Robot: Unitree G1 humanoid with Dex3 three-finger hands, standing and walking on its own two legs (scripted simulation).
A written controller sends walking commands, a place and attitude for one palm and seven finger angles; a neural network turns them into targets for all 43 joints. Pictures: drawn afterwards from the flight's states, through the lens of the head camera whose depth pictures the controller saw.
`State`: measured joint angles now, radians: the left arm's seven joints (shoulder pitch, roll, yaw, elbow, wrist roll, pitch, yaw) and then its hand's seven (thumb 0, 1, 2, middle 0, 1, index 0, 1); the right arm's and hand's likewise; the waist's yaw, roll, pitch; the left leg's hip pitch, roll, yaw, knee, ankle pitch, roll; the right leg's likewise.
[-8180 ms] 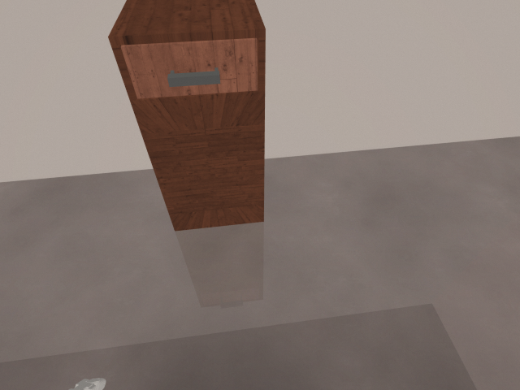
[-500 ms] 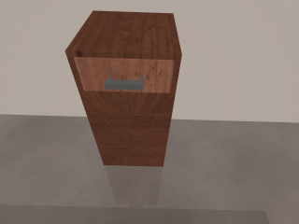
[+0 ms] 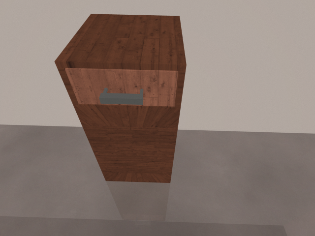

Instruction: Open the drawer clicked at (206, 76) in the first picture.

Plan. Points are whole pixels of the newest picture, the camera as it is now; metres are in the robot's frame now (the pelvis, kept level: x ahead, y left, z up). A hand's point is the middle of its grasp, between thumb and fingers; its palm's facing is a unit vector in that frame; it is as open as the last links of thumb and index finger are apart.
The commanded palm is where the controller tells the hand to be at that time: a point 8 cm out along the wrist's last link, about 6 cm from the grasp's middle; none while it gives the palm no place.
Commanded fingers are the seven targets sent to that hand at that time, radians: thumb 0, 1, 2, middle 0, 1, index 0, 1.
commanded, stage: shuffle to correct the standing spot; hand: left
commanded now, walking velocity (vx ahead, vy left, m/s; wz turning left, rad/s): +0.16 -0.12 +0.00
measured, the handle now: (122, 94) +0.57 +0.17 +0.03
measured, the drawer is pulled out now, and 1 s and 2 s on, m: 0.00 0.00 0.00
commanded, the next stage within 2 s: come to a stop and stand still in 0.14 s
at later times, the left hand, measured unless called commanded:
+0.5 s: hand (116, 227) +0.19 +0.14 -0.17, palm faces +0.01 -0.96 -0.27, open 7.3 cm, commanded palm none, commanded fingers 0.00 0.90 0.90 -0.20 -0.30 -0.20 -0.30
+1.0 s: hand out of the picture +0.09 +0.16 -0.17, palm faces +0.03 -0.97 -0.22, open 7.4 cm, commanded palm none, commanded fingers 0.00 0.90 0.90 -0.20 -0.30 -0.20 -0.30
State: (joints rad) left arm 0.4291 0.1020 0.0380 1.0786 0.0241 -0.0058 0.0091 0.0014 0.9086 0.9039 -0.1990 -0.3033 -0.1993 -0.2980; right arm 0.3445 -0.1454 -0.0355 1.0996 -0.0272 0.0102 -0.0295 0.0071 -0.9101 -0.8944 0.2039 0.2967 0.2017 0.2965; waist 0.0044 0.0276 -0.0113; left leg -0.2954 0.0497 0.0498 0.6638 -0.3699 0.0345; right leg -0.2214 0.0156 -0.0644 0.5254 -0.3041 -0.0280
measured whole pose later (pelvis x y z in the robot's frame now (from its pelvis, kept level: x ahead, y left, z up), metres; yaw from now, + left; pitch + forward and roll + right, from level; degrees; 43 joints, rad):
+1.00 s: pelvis +0.08 -0.03 +0.00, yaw -1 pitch -1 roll +1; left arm 0.28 0.18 0.03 1.03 0.02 0.04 0.03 0.00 0.91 0.90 -0.20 -0.30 -0.20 -0.30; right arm 0.18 -0.15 -0.03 1.00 -0.02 0.01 -0.03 0.00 -0.92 -0.89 0.21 0.30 0.20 0.30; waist 0.02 -0.02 0.04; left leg -0.23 -0.02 0.14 0.47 -0.23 0.06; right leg -0.21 -0.05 -0.04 0.56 -0.32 0.03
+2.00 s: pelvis +0.06 -0.02 +0.00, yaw +0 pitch -2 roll -1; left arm 0.33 0.15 -0.01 1.04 0.01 -0.01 0.04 0.01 0.91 0.90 -0.20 -0.30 -0.20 -0.30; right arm 0.29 -0.17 0.01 1.06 -0.02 0.00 -0.01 0.02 -0.92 -0.89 0.20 0.30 0.20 0.30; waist -0.01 -0.01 0.00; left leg -0.25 -0.01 0.11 0.52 -0.23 0.07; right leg -0.17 -0.04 -0.07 0.51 -0.30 0.01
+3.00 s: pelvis +0.09 -0.04 -0.01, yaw +2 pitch +5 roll +1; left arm 0.33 0.40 -0.07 -0.10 1.00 -0.03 0.26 0.00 0.11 0.57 -0.28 -0.81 -0.28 -0.80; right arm 0.11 -0.21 0.03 0.56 -0.05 0.13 0.01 0.01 -0.91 -0.89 0.21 0.30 0.21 0.30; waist 0.09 0.05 -0.07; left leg -0.42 -0.03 0.06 0.66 -0.32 0.04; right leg -0.38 0.06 0.02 0.70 -0.39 -0.06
